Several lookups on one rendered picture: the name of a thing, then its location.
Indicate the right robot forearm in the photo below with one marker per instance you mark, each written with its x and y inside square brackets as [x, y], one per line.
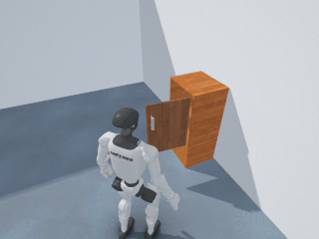
[165, 189]

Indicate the robot left upper arm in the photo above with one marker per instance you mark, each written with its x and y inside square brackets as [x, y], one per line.
[103, 149]

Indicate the left robot hand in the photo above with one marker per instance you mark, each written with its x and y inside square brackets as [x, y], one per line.
[104, 173]

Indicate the left robot forearm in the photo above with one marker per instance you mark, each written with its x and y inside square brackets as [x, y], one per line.
[103, 166]

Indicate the cupboard door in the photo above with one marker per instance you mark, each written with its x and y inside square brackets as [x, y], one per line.
[171, 123]

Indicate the robot left shin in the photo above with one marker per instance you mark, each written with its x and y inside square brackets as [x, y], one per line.
[124, 217]

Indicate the right robot hand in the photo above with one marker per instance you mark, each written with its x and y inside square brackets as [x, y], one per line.
[174, 203]

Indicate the robot right upper arm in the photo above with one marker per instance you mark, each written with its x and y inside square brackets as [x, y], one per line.
[150, 155]

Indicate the robot right thigh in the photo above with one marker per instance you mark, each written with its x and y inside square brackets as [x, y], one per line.
[150, 194]

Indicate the handle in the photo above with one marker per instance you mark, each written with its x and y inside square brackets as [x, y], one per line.
[152, 122]

